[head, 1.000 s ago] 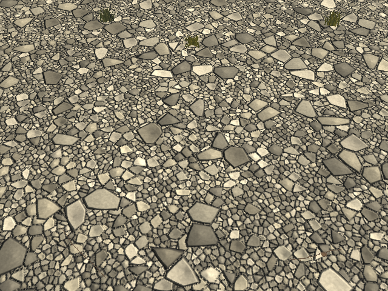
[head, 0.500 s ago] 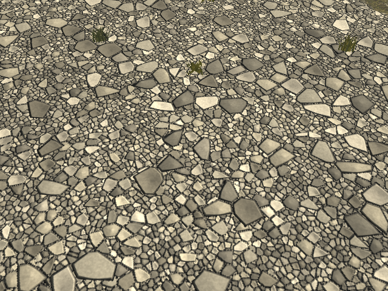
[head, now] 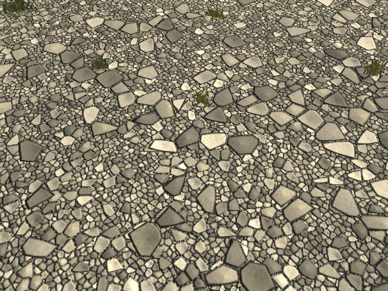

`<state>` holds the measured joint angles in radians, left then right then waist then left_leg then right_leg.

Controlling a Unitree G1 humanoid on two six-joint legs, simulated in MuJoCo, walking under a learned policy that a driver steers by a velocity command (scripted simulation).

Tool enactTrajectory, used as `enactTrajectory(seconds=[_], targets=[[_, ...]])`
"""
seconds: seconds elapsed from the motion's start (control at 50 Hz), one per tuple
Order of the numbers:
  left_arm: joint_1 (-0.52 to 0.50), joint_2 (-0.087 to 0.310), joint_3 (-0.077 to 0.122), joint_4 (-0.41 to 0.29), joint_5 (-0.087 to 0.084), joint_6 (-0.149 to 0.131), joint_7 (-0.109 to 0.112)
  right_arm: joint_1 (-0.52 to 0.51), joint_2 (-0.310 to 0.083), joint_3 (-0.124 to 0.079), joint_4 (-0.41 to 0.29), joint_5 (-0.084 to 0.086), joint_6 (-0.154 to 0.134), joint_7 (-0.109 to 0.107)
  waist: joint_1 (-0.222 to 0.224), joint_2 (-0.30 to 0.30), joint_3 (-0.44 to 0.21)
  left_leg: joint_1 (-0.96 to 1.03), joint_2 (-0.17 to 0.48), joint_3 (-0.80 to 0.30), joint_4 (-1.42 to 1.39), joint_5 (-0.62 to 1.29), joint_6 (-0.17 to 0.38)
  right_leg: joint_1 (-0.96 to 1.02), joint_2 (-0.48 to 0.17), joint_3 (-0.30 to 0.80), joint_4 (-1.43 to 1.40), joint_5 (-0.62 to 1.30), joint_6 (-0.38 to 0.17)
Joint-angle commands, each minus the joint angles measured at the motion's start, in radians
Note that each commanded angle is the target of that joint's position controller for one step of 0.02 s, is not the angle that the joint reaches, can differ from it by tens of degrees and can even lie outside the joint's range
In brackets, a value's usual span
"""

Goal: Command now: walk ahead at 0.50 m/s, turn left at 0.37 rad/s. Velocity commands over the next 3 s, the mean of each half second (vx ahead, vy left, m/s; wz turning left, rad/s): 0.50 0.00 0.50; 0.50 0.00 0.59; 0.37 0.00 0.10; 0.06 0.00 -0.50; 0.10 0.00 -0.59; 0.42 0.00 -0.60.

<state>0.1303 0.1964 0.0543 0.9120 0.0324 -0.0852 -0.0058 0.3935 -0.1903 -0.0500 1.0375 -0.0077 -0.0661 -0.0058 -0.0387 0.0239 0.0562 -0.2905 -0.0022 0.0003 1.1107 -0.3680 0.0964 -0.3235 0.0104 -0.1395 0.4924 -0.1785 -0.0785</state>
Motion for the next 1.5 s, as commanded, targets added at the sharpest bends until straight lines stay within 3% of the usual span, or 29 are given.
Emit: enactTrajectory(seconds=[0.02,0.12,0.3,0.36,0.42,0.44,0.46,0.48,0.5,0.54,0.6,0.72,0.88,0.92,0.96,0.98,1.0,1.02,1.04,1.08,1.14,1.24,1.3,1.36,1.42,1.44,1.46,1.48,1.5], targets=[[0.115,0.053,0.010,0.006,-0.012,-0.016,0.012,0.026,-0.050,-0.021,-0.054,-0.022,0.017,0.016,0.023,-0.093,-0.020,-0.232,0.095,-0.046,0.062,0.092,-0.003,0.171,-0.285,0.276,-0.329,0.028,-0.063],[0.215,0.080,0.016,0.038,-0.019,-0.042,0.020,-0.090,-0.029,-0.024,-0.111,-0.024,0.053,0.038,0.012,-0.090,0.001,-0.352,0.111,-0.013,0.017,0.225,-0.024,0.196,-0.265,0.105,-0.351,0.217,-0.049],[0.340,0.111,0.015,0.077,-0.013,-0.031,0.038,-0.393,-0.029,0.000,-0.239,-0.025,0.048,0.062,0.073,-0.089,0.058,-0.347,0.066,0.127,-0.416,0.347,-0.003,0.349,-0.272,-0.076,-0.315,0.468,-0.034],[0.338,0.139,0.022,0.080,-0.009,-0.014,0.047,-0.372,-0.052,-0.010,-0.247,-0.029,0.048,0.060,0.044,-0.114,0.024,-0.258,0.005,0.171,-0.463,0.226,0.050,0.432,-0.289,-0.124,-0.188,0.799,-0.029],[0.314,0.185,0.037,0.064,-0.007,0.012,0.045,-0.163,-0.105,-0.039,-0.193,-0.033,0.041,0.047,-0.044,-0.128,-0.102,-0.010,-0.090,0.181,-0.534,0.102,0.120,0.423,-0.297,-0.141,0.186,0.940,-0.030],[0.288,0.188,0.037,0.044,-0.012,0.016,0.037,-0.022,-0.154,-0.062,-0.152,-0.044,0.032,0.035,-0.118,-0.068,-0.175,0.209,-0.063,0.095,-0.632,0.119,0.159,0.276,-0.274,-0.151,0.443,0.731,0.001],[0.306,0.081,0.017,-0.007,-0.017,0.015,0.026,0.001,-0.261,-0.089,-0.153,-0.049,0.029,0.023,-0.077,0.109,-0.250,0.473,0.224,-0.307,-0.654,0.093,0.251,-0.077,-0.162,-0.135,0.775,-0.049,0.044],[0.241,0.112,0.025,-0.083,-0.025,0.004,0.011,0.007,-0.316,-0.099,-0.176,-0.024,0.042,0.024,-0.067,0.140,-0.309,0.585,0.361,-0.777,-0.824,0.090,0.373,-0.353,0.022,0.064,0.991,-0.382,0.079],[0.123,0.136,0.027,-0.104,-0.018,-0.007,0.006,-0.026,-0.281,-0.090,-0.165,-0.011,0.051,0.016,-0.066,0.007,-0.162,0.500,0.334,-0.608,-0.856,0.113,0.326,-0.465,-0.061,0.156,0.962,-0.266,0.068],[0.144,0.125,0.023,-0.090,-0.021,-0.020,0.007,-0.125,-0.194,-0.066,-0.173,-0.003,0.039,0.008,0.022,-0.072,-0.033,0.266,0.241,-0.393,-0.879,0.340,0.230,-0.365,-0.125,0.157,0.783,-0.134,0.068],[0.181,0.109,0.021,-0.089,0.018,0.033,-0.001,-0.136,-0.163,-0.049,-0.180,0.013,0.007,0.003,0.075,-0.039,-0.058,0.161,0.144,-0.258,-0.881,0.558,0.195,-0.242,-0.140,0.155,0.674,-0.120,0.108],[-0.037,0.116,0.016,-0.180,0.012,0.061,-0.010,0.010,-0.203,-0.054,-0.170,0.009,0.001,0.007,0.005,0.022,-0.019,0.202,0.107,-0.271,-0.903,0.558,0.149,-0.390,-0.125,0.133,0.458,0.052,0.142],[-0.261,0.124,-0.008,-0.287,-0.002,0.038,-0.024,0.113,-0.223,-0.054,-0.177,-0.006,0.007,-0.008,-0.064,0.054,0.000,0.360,0.128,-0.345,-0.822,0.659,0.137,-0.397,-0.045,0.140,0.166,0.135,0.107],[-0.221,0.145,-0.006,-0.292,-0.007,0.029,-0.021,0.081,-0.241,-0.059,-0.191,-0.009,0.005,-0.016,-0.030,0.065,-0.004,0.344,0.138,-0.367,-0.787,0.704,0.108,-0.282,-0.028,0.153,0.087,0.112,0.083],[-0.038,0.189,0.011,-0.241,-0.011,0.018,-0.005,0.009,-0.268,-0.064,-0.214,-0.010,0.000,-0.011,0.056,0.065,-0.073,0.264,0.105,-0.349,-0.645,0.889,0.059,0.005,0.026,0.137,0.034,0.038,0.048],[0.109,0.214,0.023,-0.205,-0.010,0.007,0.008,-0.014,-0.270,-0.065,-0.219,-0.003,-0.006,0.000,0.133,0.019,-0.152,0.207,0.047,-0.308,-0.456,0.879,0.035,0.207,0.008,0.142,-0.029,0.075,0.026],[0.261,0.279,0.038,-0.198,0.015,-0.001,0.027,-0.002,-0.199,-0.045,-0.248,0.008,-0.014,0.010,0.181,-0.070,-0.297,0.071,-0.016,-0.258,-0.184,0.597,0.017,0.444,-0.198,0.345,-0.051,-0.121,-0.016],[0.247,0.365,0.055,-0.209,0.036,0.009,0.028,0.134,-0.102,-0.027,-0.275,0.041,-0.007,0.007,0.088,-0.330,-0.406,-0.230,-0.177,-0.150,0.096,-0.189,-0.016,0.652,-0.474,0.824,-0.157,-0.158,-0.133],[0.183,0.287,0.047,-0.219,0.014,0.023,0.020,0.118,-0.194,-0.033,-0.251,-0.002,0.007,-0.002,0.064,-0.203,-0.325,-0.322,-0.084,-0.146,0.192,-0.143,-0.004,0.537,-0.450,0.913,-0.203,-0.302,-0.140],[0.077,0.153,0.012,-0.223,0.004,0.024,0.015,0.003,-0.192,-0.035,-0.255,-0.013,0.018,0.014,0.044,-0.046,-0.095,-0.304,-0.004,-0.111,0.131,0.019,-0.017,0.275,-0.350,0.585,-0.250,-0.203,-0.097],[0.133,0.143,0.005,-0.169,-0.005,-0.003,0.007,-0.008,-0.148,-0.025,-0.261,-0.033,0.042,0.041,0.024,-0.133,-0.056,-0.229,0.019,-0.102,0.060,0.052,-0.031,0.150,-0.260,0.375,-0.292,0.063,-0.078],[0.183,0.157,0.005,-0.112,-0.025,-0.027,-0.014,-0.129,-0.126,-0.005,-0.300,-0.045,0.040,0.049,0.006,-0.114,-0.025,-0.308,0.044,-0.031,-0.142,0.133,-0.067,0.174,-0.232,0.263,-0.314,0.408,-0.132],[0.216,0.170,0.006,-0.084,-0.026,-0.015,-0.016,-0.230,-0.074,0.027,-0.319,-0.032,0.026,0.047,0.036,-0.131,-0.044,-0.169,0.016,0.036,-0.366,0.226,-0.102,0.131,-0.164,0.165,-0.248,0.693,-0.101],[0.264,0.206,0.017,-0.061,-0.028,0.003,-0.014,-0.265,-0.106,0.026,-0.323,-0.019,0.019,0.029,0.055,-0.157,-0.079,-0.110,-0.020,0.033,-0.478,0.272,-0.102,0.193,-0.165,0.200,-0.165,0.712,-0.075],[0.230,0.216,0.026,-0.074,-0.041,0.021,-0.003,-0.184,-0.143,0.016,-0.298,-0.025,0.001,0.003,0.007,-0.124,-0.103,0.047,-0.021,0.005,-0.672,0.355,-0.072,0.185,-0.153,0.265,-0.023,0.554,-0.032],[0.236,0.190,0.021,-0.087,-0.049,0.020,-0.001,-0.129,-0.186,0.004,-0.284,-0.041,-0.011,-0.009,-0.008,-0.058,-0.147,0.184,0.059,-0.051,-0.708,0.498,-0.052,0.122,-0.104,0.253,0.094,0.414,-0.003],[0.268,0.119,0.004,-0.134,-0.054,0.020,0.004,-0.053,-0.263,-0.010,-0.297,-0.057,-0.018,-0.019,-0.008,0.116,-0.267,0.385,0.331,-0.257,-0.646,0.922,0.008,-0.022,-0.027,0.194,0.322,-0.034,0.031],[0.391,0.090,0.000,-0.122,-0.063,0.046,0.022,-0.053,-0.300,-0.028,-0.306,-0.018,0.007,-0.016,0.011,0.258,-0.382,0.448,0.489,-0.397,-0.641,1.085,0.147,-0.134,0.071,0.131,0.540,-0.515,0.033],[0.369,0.165,0.020,-0.094,-0.035,0.072,0.028,-0.068,-0.232,-0.018,-0.319,0.005,0.024,-0.015,0.002,0.125,-0.333,0.376,0.439,-0.366,-0.685,0.912,0.169,-0.181,0.035,0.163,0.651,-0.498,0.033]])
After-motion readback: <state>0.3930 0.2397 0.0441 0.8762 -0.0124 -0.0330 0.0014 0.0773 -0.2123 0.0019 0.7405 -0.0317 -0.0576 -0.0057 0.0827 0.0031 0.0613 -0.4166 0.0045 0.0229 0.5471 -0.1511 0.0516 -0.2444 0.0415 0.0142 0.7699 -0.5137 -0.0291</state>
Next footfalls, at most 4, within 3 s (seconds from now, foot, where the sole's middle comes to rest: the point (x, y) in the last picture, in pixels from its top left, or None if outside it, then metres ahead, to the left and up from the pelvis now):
0.44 left None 0.35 0.12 -0.77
1.00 right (169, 222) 0.72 0.12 -0.77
1.44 left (95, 221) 0.74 0.40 -0.77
1.88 right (156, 210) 0.78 0.17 -0.77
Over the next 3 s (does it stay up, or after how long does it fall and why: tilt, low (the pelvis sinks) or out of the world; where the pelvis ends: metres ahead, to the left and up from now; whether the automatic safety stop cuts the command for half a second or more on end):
stays up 0.91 0.15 0.00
